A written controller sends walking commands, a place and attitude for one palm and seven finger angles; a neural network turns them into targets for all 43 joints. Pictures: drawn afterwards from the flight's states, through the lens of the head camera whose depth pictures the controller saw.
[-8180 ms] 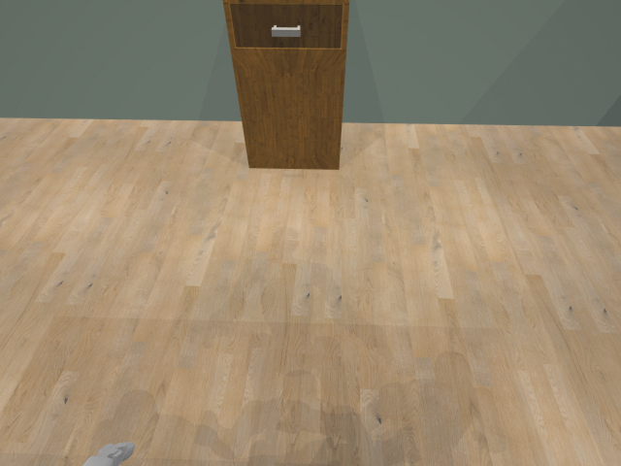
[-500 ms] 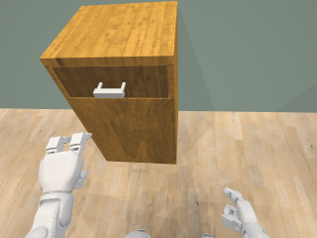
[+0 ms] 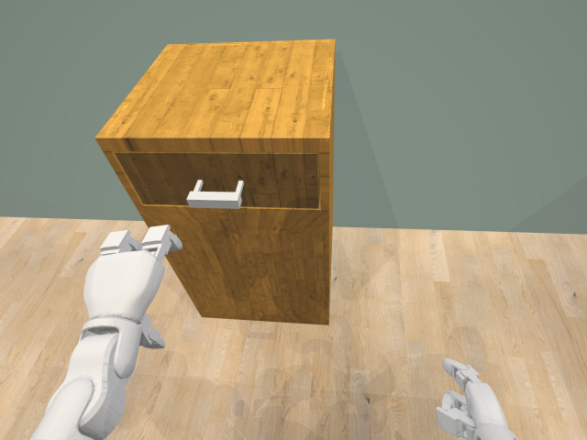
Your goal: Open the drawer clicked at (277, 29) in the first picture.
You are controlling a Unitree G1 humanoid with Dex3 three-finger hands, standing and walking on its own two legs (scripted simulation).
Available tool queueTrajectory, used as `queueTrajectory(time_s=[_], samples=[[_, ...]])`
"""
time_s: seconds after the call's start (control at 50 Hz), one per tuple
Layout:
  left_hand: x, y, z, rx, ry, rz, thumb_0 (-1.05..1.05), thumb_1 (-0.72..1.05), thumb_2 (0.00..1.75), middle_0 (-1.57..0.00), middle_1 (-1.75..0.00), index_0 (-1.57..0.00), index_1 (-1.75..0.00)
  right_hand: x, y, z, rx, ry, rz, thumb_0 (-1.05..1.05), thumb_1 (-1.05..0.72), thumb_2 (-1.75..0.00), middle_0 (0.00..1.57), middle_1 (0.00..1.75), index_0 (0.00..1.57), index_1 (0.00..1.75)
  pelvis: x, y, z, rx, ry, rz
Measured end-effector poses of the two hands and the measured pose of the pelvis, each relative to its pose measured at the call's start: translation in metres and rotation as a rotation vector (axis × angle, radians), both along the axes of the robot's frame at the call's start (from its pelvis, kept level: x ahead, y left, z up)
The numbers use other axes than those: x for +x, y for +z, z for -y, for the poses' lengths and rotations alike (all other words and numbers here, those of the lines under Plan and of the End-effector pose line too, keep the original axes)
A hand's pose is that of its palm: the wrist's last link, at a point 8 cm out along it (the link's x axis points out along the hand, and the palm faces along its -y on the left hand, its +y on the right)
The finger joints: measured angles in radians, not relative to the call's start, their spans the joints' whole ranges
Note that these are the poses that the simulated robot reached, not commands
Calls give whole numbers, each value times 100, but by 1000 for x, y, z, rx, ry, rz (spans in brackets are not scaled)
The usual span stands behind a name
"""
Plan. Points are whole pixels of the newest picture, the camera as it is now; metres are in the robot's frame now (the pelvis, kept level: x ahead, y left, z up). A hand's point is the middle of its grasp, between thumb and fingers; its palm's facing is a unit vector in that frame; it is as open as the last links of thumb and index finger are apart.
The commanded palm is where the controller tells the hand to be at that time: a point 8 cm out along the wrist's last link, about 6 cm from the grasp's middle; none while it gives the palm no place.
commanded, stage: raise the hand with hooked fingers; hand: left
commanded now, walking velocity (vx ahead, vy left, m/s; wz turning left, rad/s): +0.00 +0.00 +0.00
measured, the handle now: (217, 192) +0.59 +0.25 -0.05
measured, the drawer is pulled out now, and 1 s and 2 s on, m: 0.00 0.00 0.00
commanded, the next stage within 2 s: move the hooked fingers above the handle in 0.66 s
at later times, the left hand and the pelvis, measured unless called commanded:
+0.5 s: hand (159, 267) +0.31 +0.22 +0.09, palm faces -0.02 -0.09 -1.00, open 13.9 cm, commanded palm +0.29 +0.23 +0.14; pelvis +0.01 -0.01 +0.01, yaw +1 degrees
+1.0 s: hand (165, 264) +0.32 +0.23 +0.07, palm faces -0.03 -0.06 -1.00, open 13.9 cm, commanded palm +0.32 +0.24 +0.13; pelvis -0.01 +0.00 +0.01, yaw +1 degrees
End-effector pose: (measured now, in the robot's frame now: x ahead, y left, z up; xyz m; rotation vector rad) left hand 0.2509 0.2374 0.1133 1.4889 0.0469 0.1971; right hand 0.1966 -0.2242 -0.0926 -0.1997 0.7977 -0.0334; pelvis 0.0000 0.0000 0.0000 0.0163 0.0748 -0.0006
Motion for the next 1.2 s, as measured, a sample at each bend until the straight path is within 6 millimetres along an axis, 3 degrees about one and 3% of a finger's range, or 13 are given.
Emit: queueTrajectory(time_s=[0.16, 0.34, 0.5, 0.6, 0.78, 0.88, 0.96, 1.04, 1.2], samples=[[16, 19, 9, 12, -60, -56, 0, -46, 31, -31, -117, -31, -118, 18, 11, -12, 20, 54, 22, 1, -90, -90, 20, 30, 20, 30, 5, 8, 9, 0, 12, 32], [37, 42, 3, 23, -69, -50, 0, -49, 30, -32, -119, -32, -120, 10, 4, 1, 11, 39, -38, 1, -90, -90, 20, 30, 20, 30, 8, 13, 15, -3, 22, 32], [34, 27, 11, -18, -121, -113, 0, -49, 30, -31, -120, -31, -120, -9, -1, 19, -16, 0, -95, 1, -90, -90, 20, 30, 20, 30, 9, 14, 13, -1, 11, 18], [29, 26, 12, -8, -159, -64, 0, -49, 30, -32, -120, -32, -120, -16, -2, 23, -34, -14, -115, 1, -90, -90, 20, 30, 20, 30, 7, 14, 11, -2, 13, 14], [30, 38, -5, 17, -71, -3, 0, -50, 30, -32, -120, -32, -120, -18, -3, 9, 9, -20, -102, 1, -90, -90, 20, 30, 20, 30, 2, 13, 5, -4, 10, 18], [34, 27, -3, 3, -71, -81, 0, -50, 30, -31, -120, -31, -120, -17, -1, -1, 18, -6, -84, 1, -90, -90, 20, 30, 20, 30, -2, 14, 3, -2, 12, 25], [44, 14, 5, 9, -126, -127, 0, -50, 30, -31, -120, -31, -120, -21, 0, -4, 1, 4, -85, 1, -90, -90, 20, 30, 20, 30, -6, 12, 3, -2, 18, 21], [60, 12, 11, 27, -185, -102, 0, -50, 30, -32, -120, -32, -120, -31, -3, 0, -17, -14, -105, 1, -90, -90, 20, 30, 20, 30, -9, 11, 3, -5, 20, 6], [98, 15, -1, 57, -122, -77, 0, -49, 30, -32, -120, -32, -120, -71, -18, 19, -33, -91, -213, 1, -90, -90, 20, 30, 20, 30, -9, 8, 3, -6, 11, -39]])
